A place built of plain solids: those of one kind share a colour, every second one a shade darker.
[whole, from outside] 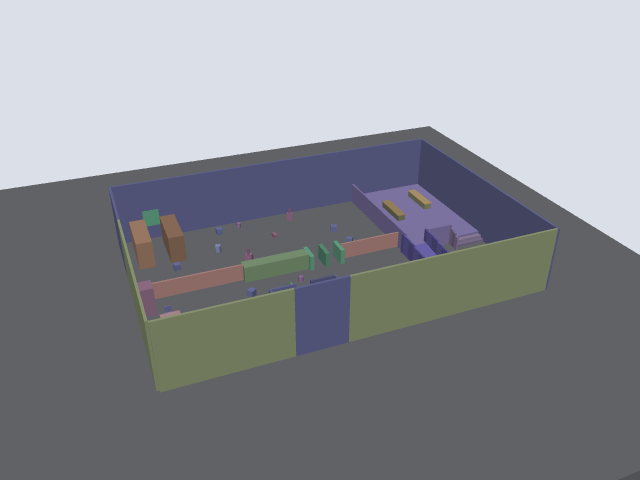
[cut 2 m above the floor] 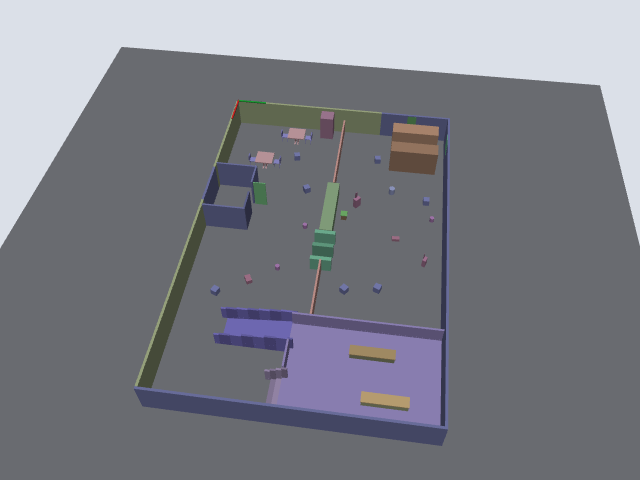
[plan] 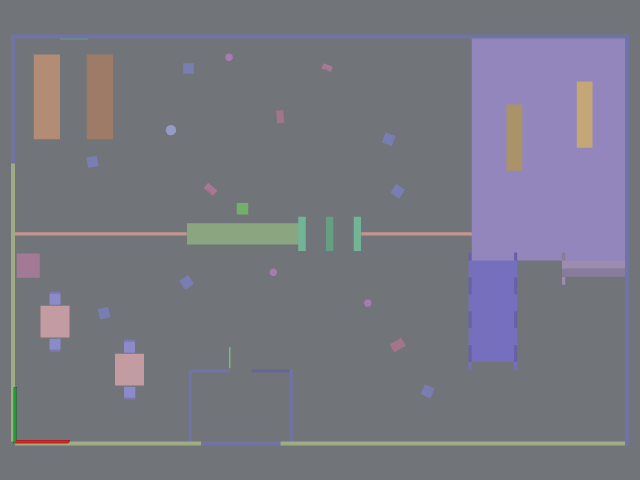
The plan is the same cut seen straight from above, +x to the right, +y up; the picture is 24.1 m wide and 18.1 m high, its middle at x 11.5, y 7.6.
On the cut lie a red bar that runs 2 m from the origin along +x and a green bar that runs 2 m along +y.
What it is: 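A leisure centre's entrance hall; 23.0 x 15.2 m, 4.2 m high; a reception desk with 2 gates 0.95 m clear; a viewing terrace 5.8 m broad raised by 3 risers of 0.150 m, with steps and a ramp 1 in 8.5 at its front end; lockers 1.85 m high; cafe tables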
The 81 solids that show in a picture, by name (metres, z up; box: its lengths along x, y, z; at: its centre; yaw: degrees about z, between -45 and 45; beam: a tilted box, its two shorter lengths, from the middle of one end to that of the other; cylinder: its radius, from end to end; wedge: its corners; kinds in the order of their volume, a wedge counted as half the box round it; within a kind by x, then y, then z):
{
 "wall_1": {"box": [0.15, 4.86, 4.26], "at": [-0.07, 12.92, 2.08]},
 "wall_2": {"box": [0.12, 2.72, 2.55], "at": [6.61, 1.36, 1.23]},
 "wall_3": {"box": [1.49, 0.12, 2.55], "at": [7.35, 2.66, 1.23]},
 "wall_4": {"box": [3.0, 0.15, 4.26], "at": [8.51, -0.07, 2.08]},
 "wall_5": {"box": [1.49, 0.12, 2.55], "at": [9.67, 2.66, 1.23]},
 "wall_6": {"box": [0.12, 2.72, 2.55], "at": [10.41, 1.36, 1.23]},
 "wall_7": {"box": [23.3, 0.15, 4.26], "at": [11.5, 15.28, 2.08]},
 "wall_8": {"box": [0.15, 15.5, 4.26], "at": [23.07, 7.6, 2.08]},
 "view_1": {"box": [0.12, 8.37, 0.6], "at": [17.28, 11.02, 0.25]},
 "view_2": {"box": [0.12, 8.37, 1.5], "at": [17.28, 11.02, 0.7]},
 "view_3": {"box": [1.69, 0.12, 0.6], "at": [19.79, 6.89, 0.25]},
 "view_4": {"box": [1.69, 0.12, 1.5], "at": [19.79, 6.89, 0.7]},
 "view_5": {"box": [5.78, 8.37, 0.5], "at": [20.11, 11.02, 0.2]},
 "window_wall_1": {"box": [0.15, 10.49, 4.26], "at": [-0.07, 5.25, 2.08]},
 "window_wall_2": {"box": [7.01, 0.15, 4.26], "at": [3.5, -0.07, 2.08]},
 "window_wall_3": {"box": [12.99, 0.15, 4.26], "at": [16.5, -0.07, 2.08]},
 "lockers_1": {"box": [1.0, 3.2, 1.9], "at": [1.2, 13.0, 0.9]},
 "lockers_2": {"box": [1.0, 3.2, 1.9], "at": [3.2, 13.0, 0.9]},
 "reception_1": {"box": [4.2, 0.8, 1.11], "at": [8.58, 7.83, 0.51]},
 "view_ramp_1": {"box": [0.12, 0.3, 0.97], "at": [17.16, 2.85, 0.43]},
 "view_ramp_2": {"box": [0.12, 0.64, 1.04], "at": [17.16, 3.32, 0.47]},
 "view_ramp_3": {"box": [0.12, 0.64, 1.12], "at": [17.16, 3.96, 0.51]},
 "view_ramp_4": {"box": [0.12, 0.64, 1.2], "at": [17.16, 4.6, 0.55]},
 "view_ramp_5": {"box": [0.12, 0.64, 1.27], "at": [17.16, 5.23, 0.58]},
 "view_ramp_6": {"box": [0.12, 0.64, 1.34], "at": [17.16, 5.87, 0.62]},
 "view_ramp_7": {"box": [0.12, 0.64, 1.42], "at": [17.16, 6.51, 0.66]},
 "view_ramp_8": {"wedge": [[17.22, 3.0, -0.05], [17.22, 3.0, 0.0], [17.22, 6.83, -0.05], [17.22, 6.83, 0.45], [18.82, 3.0, -0.05], [18.82, 3.0, 0.0], [18.82, 6.83, -0.05], [18.82, 6.83, 0.45]]},
 "view_ramp_9": {"box": [0.12, 0.3, 0.97], "at": [18.88, 2.85, 0.43]},
 "view_ramp_10": {"box": [0.12, 0.64, 1.04], "at": [18.88, 3.32, 0.47]},
 "view_ramp_11": {"box": [0.12, 0.64, 1.12], "at": [18.88, 3.96, 0.51]},
 "view_ramp_12": {"box": [0.12, 0.64, 1.2], "at": [18.88, 4.6, 0.55]},
 "view_ramp_13": {"box": [0.12, 0.64, 0.45], "at": [18.88, 5.23, 0.17]},
 "view_ramp_14": {"box": [0.12, 0.64, 1.27], "at": [18.88, 5.23, 0.58]},
 "view_ramp_15": {"box": [0.12, 0.64, 0.53], "at": [18.88, 5.87, 0.21]},
 "view_ramp_16": {"box": [0.12, 0.64, 1.34], "at": [18.88, 5.87, 0.62]},
 "view_ramp_17": {"box": [0.12, 0.64, 0.6], "at": [18.88, 6.51, 0.25]},
 "view_ramp_18": {"box": [0.12, 0.64, 1.42], "at": [18.88, 6.51, 0.66]},
 "line_1": {"box": [6.48, 0.12, 0.15], "at": [3.24, 7.83, 0.03]},
 "line_2": {"box": [6.48, 0.12, 1.15], "at": [3.24, 7.83, 0.53]},
 "line_3": {"box": [4.17, 0.12, 0.15], "at": [15.14, 7.83, 0.03]},
 "line_4": {"box": [4.17, 0.12, 1.15], "at": [15.14, 7.83, 0.53]},
 "vending_machine_1": {"box": [0.87, 0.92, 1.88], "at": [0.5, 6.63, 0.89]},
 "gate_1": {"box": [0.28, 1.3, 1.07], "at": [10.82, 7.83, 0.48]},
 "gate_2": {"box": [0.28, 1.3, 1.07], "at": [11.87, 7.83, 0.48]},
 "gate_3": {"box": [0.28, 1.3, 1.07], "at": [12.91, 7.83, 0.48]},
 "bench_1": {"box": [0.54, 2.44, 0.43], "at": [18.83, 11.46, 0.61]},
 "bench_2": {"box": [0.54, 2.44, 0.43], "at": [21.48, 12.33, 0.61]},
 "view_steps_1": {"box": [0.12, 0.3, 0.97], "at": [20.69, 6.06, 0.43]},
 "view_steps_2": {"box": [0.12, 0.31, 1.12], "at": [20.69, 6.37, 0.51]},
 "view_steps_3": {"box": [0.12, 0.31, 1.27], "at": [20.69, 6.67, 0.58]},
 "view_steps_4": {"box": [0.12, 0.3, 1.42], "at": [20.69, 6.98, 0.66]},
 "view_steps_5": {"box": [2.25, 0.31, 0.2], "at": [21.88, 6.37, 0.05]},
 "view_steps_6": {"box": [2.25, 0.31, 0.35], "at": [21.88, 6.67, 0.12]},
 "ottoman_1": {"box": [0.4, 0.4, 0.47], "at": [2.92, 10.55, 0.18], "yaw": 8.3},
 "ottoman_2": {"box": [0.4, 0.4, 0.47], "at": [3.36, 4.84, 0.18], "yaw": 13.8},
 "ottoman_3": {"box": [0.4, 0.4, 0.47], "at": [6.47, 6.0, 0.18], "yaw": 34.3},
 "ottoman_4": {"box": [0.4, 0.4, 0.47], "at": [6.54, 14.07, 0.18], "yaw": 1.3},
 "ottoman_5": {"box": [0.4, 0.4, 0.47], "at": [14.09, 11.4, 0.18], "yaw": -21.0},
 "ottoman_6": {"box": [0.4, 0.4, 0.47], "at": [14.43, 9.44, 0.18], "yaw": -34.7},
 "ottoman_7": {"box": [0.4, 0.4, 0.47], "at": [15.56, 1.89, 0.18], "yaw": -23.4},
 "bench_top_1": {"box": [0.6, 2.5, 0.07], "at": [18.83, 11.46, 0.86]},
 "bench_top_2": {"box": [0.6, 2.5, 0.07], "at": [21.48, 12.33, 0.86]},
 "meeting_table_1": {"box": [1.1, 1.2, 0.07], "at": [1.51, 4.52, 0.7]},
 "meeting_table_2": {"box": [1.1, 1.2, 0.07], "at": [4.32, 2.71, 0.7]},
 "suitcase_1": {"box": [0.45, 0.27, 0.77], "at": [7.37, 9.51, 0.33], "yaw": -40.4},
 "suitcase_2": {"box": [0.38, 0.22, 0.65], "at": [11.77, 14.1, 0.27], "yaw": -19.2},
 "lobby_leaf_1": {"box": [0.06, 0.81, 2.05], "at": [8.1, 3.17, 1.03]},
 "box_cardboard_1": {"box": [0.27, 0.48, 0.25], "at": [10.0, 12.25, 0.08], "yaw": 3.9},
 "box_cardboard_2": {"box": [0.5, 0.35, 0.34], "at": [14.43, 3.64, 0.12], "yaw": 29.4},
 "bin_waste_1": {"cylinder": 0.14, "from": [8.07, 14.49, 0.0], "to": [8.07, 14.49, 0.31]},
 "bin_waste_2": {"cylinder": 0.14, "from": [9.74, 6.38, 0.0], "to": [9.74, 6.38, 0.31]},
 "bin_waste_3": {"cylinder": 0.14, "from": [13.3, 5.22, 0.0], "to": [13.3, 5.22, 0.31]},
 "drum_1": {"cylinder": 0.2, "from": [5.88, 11.74, 0.0], "to": [5.88, 11.74, 0.46]},
 "side_chair_1": {"box": [0.42, 0.42, 0.04], "at": [1.51, 3.67, 0.43]},
 "side_chair_2": {"box": [0.42, 0.42, 0.04], "at": [1.51, 5.37, 0.43]},
 "side_chair_3": {"box": [0.38, 0.08, 0.38], "at": [1.51, 5.61, 0.65]},
 "side_chair_4": {"box": [0.42, 0.42, 0.04], "at": [4.32, 1.86, 0.43]},
 "side_chair_5": {"box": [0.42, 0.42, 0.04], "at": [4.32, 3.56, 0.43]},
 "hung_picture_1": {"box": [1.08, 0.025, 1.17], "at": [2.22, 15.18, 1.55]},
 "stool_top_1": {"box": [0.44, 0.44, 0.05], "at": [8.58, 8.78, 0.42]},
 "hung_poster_1": {"box": [0.01, 0.62, 0.87], "at": [0.01, 12.68, 1.5]}
}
